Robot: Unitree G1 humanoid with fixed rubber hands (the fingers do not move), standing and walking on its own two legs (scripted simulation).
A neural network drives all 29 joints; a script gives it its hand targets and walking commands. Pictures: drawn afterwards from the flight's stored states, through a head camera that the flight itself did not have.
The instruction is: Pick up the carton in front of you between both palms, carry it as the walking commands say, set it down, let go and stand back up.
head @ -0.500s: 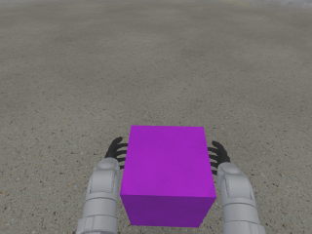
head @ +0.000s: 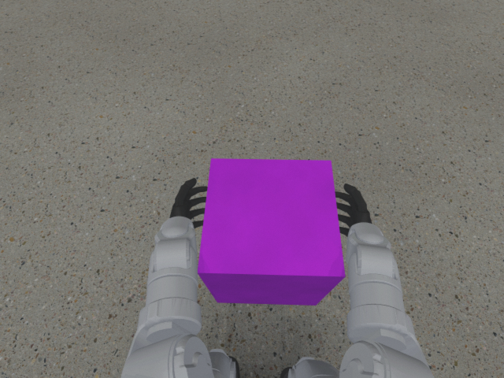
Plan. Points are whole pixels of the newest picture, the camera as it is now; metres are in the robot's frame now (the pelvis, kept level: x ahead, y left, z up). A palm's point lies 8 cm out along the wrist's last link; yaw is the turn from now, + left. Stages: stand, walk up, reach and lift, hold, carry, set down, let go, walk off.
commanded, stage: set down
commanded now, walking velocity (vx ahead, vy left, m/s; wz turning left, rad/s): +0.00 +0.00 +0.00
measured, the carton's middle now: (268, 238) +0.36 +0.00 -0.08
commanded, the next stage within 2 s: none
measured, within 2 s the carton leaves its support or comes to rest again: neither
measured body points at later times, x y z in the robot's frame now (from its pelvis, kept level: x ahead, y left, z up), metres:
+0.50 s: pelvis -0.03 +0.01 -0.12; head +0.19 -0.01 +0.27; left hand +0.42 +0.11 -0.19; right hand +0.40 -0.19 -0.19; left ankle +0.06 +0.12 -0.72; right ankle +0.03 -0.09 -0.72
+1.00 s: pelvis -0.05 +0.01 -0.25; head +0.24 -0.02 +0.09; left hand +0.45 +0.11 -0.35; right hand +0.45 -0.19 -0.36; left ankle +0.06 +0.12 -0.72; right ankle +0.03 -0.09 -0.72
